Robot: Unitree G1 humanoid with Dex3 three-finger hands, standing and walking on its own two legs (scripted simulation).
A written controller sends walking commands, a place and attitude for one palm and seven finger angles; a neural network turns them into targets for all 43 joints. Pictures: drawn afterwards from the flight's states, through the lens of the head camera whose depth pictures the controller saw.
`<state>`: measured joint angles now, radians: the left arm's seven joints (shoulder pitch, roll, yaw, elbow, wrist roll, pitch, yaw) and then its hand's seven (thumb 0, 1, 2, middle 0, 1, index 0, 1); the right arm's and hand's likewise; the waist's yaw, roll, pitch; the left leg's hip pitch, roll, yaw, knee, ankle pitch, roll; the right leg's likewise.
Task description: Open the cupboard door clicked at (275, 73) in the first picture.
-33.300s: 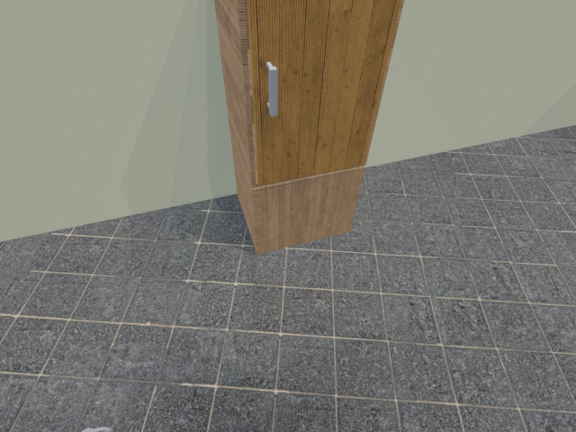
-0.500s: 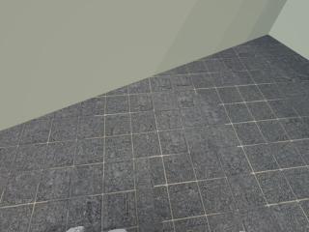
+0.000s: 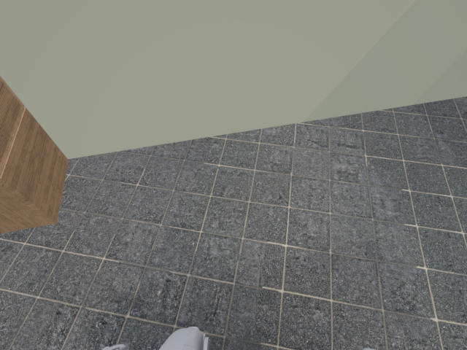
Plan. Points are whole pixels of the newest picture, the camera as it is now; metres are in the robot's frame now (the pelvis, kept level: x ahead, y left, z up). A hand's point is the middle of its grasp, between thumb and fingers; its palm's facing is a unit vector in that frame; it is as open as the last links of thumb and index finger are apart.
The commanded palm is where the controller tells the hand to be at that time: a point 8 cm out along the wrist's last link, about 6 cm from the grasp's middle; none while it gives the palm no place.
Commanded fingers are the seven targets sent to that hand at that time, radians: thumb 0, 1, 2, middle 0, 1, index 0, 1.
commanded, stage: turn to face it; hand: left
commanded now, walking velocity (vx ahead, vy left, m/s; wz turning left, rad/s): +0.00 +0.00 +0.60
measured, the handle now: out of the picture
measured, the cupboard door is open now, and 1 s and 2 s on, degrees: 43 43 43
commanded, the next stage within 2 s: take the last steps up to it in 1.42 s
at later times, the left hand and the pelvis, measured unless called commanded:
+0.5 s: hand out of the picture +0.06 +0.22 -0.16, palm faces +0.30 -0.90 -0.31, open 7.3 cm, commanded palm none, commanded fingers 0.00 0.90 0.90 -0.20 -0.30 -0.20 -0.30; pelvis +0.02 -0.03 -0.02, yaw +18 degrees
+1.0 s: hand out of the picture -0.02 +0.19 -0.17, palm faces +0.60 -0.75 -0.28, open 7.4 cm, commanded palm none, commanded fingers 0.00 0.90 0.90 -0.20 -0.30 -0.20 -0.30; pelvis +0.04 -0.04 -0.01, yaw +36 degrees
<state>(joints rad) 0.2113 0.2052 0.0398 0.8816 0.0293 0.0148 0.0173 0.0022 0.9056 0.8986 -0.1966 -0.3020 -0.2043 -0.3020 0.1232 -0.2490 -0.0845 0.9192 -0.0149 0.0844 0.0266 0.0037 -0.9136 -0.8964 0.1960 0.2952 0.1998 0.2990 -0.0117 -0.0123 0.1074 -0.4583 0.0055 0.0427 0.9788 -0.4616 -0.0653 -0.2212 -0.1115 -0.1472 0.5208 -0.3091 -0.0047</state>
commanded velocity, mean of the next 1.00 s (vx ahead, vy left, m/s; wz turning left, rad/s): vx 0.00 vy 0.00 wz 0.60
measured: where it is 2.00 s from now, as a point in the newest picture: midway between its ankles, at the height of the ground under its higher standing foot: outside the picture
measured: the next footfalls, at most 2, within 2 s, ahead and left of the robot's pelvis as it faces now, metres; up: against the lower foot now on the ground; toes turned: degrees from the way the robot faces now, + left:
left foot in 0.14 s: +0.04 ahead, +0.13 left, +0.00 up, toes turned +10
right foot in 0.48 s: +0.10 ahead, -0.13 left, +0.00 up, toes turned +15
